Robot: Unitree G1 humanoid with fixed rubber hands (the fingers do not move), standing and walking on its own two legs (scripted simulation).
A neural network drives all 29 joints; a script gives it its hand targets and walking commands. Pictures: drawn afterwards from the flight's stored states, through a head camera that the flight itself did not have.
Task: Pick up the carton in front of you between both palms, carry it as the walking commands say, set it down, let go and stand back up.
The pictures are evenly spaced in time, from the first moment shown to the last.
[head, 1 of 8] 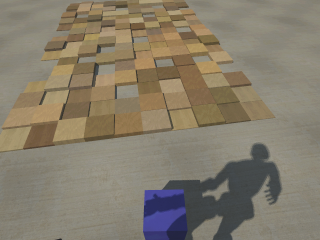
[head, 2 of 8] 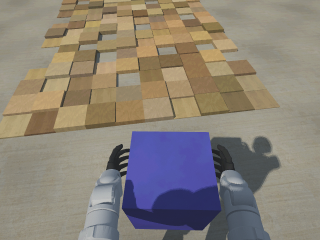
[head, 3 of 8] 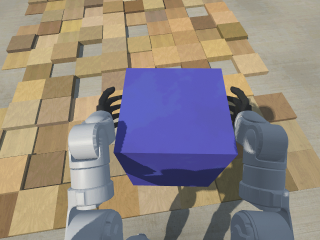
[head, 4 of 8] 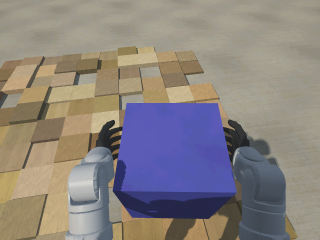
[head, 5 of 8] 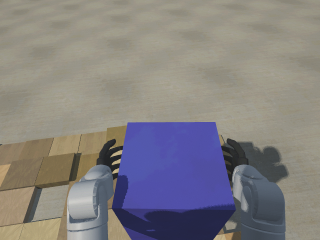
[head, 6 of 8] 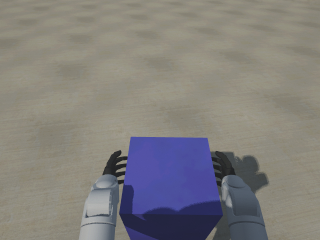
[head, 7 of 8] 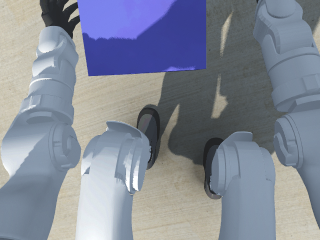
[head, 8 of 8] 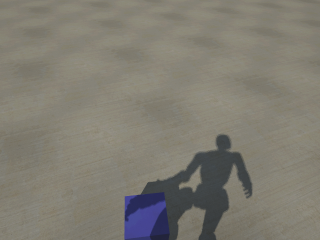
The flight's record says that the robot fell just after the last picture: no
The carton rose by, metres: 0.80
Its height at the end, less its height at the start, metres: +0.00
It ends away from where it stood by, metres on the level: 5.57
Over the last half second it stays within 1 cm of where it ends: yes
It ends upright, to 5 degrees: yes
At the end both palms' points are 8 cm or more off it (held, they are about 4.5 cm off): yes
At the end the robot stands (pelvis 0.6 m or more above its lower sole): yes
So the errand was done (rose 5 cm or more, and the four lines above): yes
